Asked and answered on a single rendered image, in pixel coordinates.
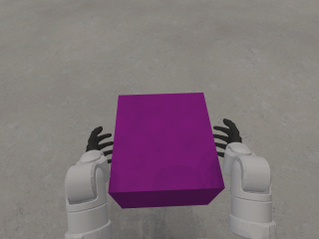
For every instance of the right robot forearm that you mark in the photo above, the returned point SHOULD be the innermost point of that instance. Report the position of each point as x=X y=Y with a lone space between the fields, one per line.
x=251 y=193

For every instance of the left robot hand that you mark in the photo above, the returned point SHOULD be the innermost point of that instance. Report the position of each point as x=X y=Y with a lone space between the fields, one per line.
x=94 y=139

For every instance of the carton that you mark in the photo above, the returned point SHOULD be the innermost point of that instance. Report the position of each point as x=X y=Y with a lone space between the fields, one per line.
x=164 y=152

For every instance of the right robot hand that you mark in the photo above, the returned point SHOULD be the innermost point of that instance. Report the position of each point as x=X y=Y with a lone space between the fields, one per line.
x=232 y=132

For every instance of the left robot forearm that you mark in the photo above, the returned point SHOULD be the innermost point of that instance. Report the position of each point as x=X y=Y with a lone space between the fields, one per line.
x=86 y=197

